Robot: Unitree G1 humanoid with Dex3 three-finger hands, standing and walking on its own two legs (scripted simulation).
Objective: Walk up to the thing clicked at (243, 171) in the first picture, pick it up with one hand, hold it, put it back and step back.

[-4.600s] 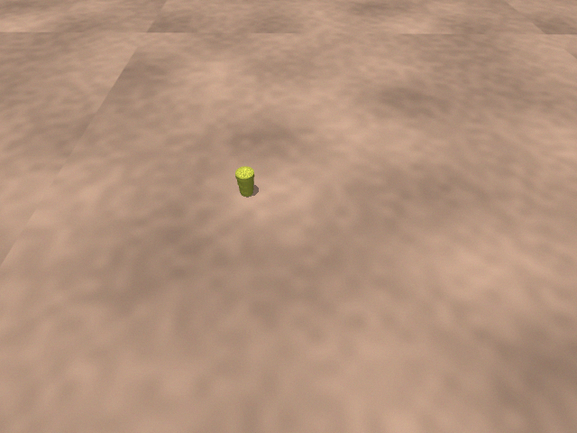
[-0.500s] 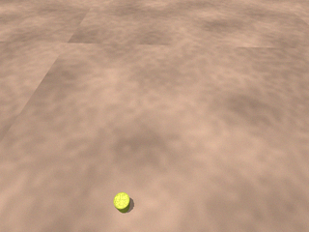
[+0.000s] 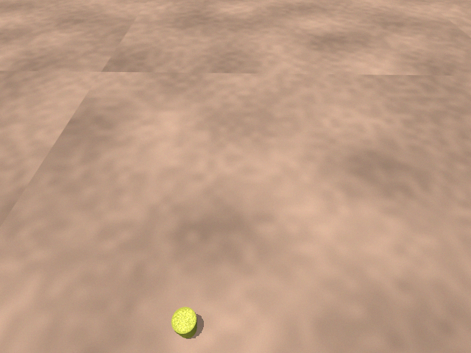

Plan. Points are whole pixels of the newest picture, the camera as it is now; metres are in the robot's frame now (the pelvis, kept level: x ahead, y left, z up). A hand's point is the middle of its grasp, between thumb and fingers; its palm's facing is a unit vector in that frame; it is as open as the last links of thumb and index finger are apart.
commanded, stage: walk up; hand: left
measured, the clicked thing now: (186, 324) +0.35 +0.20 -0.71
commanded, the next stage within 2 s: none
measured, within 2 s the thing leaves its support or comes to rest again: neither
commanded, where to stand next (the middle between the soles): +0.01 +0.00 m, yaw +0 degrees
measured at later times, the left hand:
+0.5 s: hand out of the picture +0.11 +0.25 -0.15, palm faces -0.05 -0.94 -0.34, open 7.4 cm
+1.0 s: hand out of the picture +0.11 +0.25 -0.15, palm faces -0.04 -0.94 -0.34, open 7.4 cm
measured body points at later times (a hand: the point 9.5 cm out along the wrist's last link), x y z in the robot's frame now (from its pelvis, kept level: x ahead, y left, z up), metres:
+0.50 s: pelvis +0.01 +0.00 +0.00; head +0.02 +0.00 +0.45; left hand +0.11 +0.30 -0.13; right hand +0.07 -0.31 -0.13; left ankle -0.02 +0.13 -0.74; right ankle +0.03 -0.12 -0.74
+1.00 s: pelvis +0.00 +0.00 +0.00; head +0.03 +0.00 +0.45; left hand +0.11 +0.30 -0.13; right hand +0.07 -0.30 -0.13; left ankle -0.02 +0.13 -0.74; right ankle +0.03 -0.12 -0.74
